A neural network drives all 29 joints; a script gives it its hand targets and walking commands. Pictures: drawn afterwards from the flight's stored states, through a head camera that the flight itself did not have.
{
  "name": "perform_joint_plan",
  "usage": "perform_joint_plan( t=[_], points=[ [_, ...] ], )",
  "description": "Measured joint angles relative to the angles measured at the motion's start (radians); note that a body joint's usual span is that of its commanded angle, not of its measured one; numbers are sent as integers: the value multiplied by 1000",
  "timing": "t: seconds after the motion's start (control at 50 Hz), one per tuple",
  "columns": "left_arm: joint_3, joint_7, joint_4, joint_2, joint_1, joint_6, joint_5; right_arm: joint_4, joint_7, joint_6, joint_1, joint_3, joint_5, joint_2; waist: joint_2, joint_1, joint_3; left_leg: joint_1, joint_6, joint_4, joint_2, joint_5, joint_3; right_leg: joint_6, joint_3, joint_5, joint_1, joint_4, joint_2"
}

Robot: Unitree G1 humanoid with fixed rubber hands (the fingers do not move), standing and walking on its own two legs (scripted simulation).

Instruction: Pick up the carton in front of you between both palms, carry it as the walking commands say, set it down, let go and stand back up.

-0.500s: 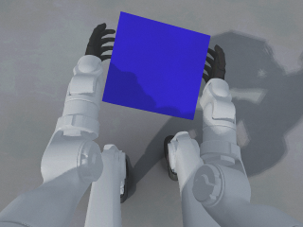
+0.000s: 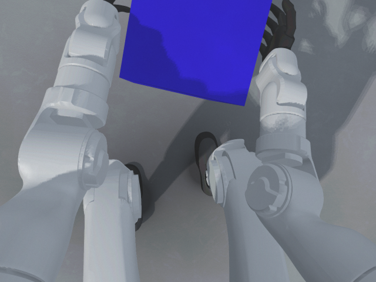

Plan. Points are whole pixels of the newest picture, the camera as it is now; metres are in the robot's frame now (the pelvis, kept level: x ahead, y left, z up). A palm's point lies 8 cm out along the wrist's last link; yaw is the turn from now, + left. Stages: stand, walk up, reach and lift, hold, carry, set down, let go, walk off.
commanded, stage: set down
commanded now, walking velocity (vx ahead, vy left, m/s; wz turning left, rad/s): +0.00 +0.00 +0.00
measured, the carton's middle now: (187, 44) +0.51 -0.07 -0.24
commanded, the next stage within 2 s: none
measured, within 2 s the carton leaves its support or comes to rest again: rests again in 0.88 s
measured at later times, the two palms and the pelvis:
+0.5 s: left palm (111, 17) +0.56 +0.07 -0.21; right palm (269, 49) +0.48 -0.22 -0.17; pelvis +0.00 +0.01 -0.03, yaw -2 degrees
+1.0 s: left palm (117, 20) +0.56 +0.06 -0.22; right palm (272, 47) +0.49 -0.24 -0.19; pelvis +0.00 +0.00 -0.04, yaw -2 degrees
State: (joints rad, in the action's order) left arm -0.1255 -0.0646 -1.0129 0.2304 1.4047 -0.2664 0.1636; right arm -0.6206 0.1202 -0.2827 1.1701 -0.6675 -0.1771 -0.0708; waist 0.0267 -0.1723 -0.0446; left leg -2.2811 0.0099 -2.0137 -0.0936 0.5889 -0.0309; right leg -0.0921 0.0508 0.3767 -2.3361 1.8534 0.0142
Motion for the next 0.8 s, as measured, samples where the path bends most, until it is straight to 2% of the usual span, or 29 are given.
perform_joint_plan(
  t=[0.18,0.46,0.58,0.8],
  points=[
    [91,-16,-62,58,19,0,-31,-138,-37,48,71,-7,36,40,-43,-37,-12,-49,5,-78,8,31,-6,-8,-6,16,-49,62,-13],
    [115,-12,-150,68,52,30,-37,-247,-56,89,88,8,54,81,-43,-45,-27,-65,19,-109,5,33,0,-21,0,19,-58,86,-15],
    [98,5,-174,68,73,41,-20,-296,-65,99,119,6,53,110,-43,-43,-51,-68,22,-125,7,31,3,-25,3,15,-60,99,-20],
    [55,51,-166,43,93,56,8,-364,-68,118,147,11,70,178,-59,-14,-102,-47,17,-159,12,49,1,-22,2,24,-48,134,-28]
  ],
)
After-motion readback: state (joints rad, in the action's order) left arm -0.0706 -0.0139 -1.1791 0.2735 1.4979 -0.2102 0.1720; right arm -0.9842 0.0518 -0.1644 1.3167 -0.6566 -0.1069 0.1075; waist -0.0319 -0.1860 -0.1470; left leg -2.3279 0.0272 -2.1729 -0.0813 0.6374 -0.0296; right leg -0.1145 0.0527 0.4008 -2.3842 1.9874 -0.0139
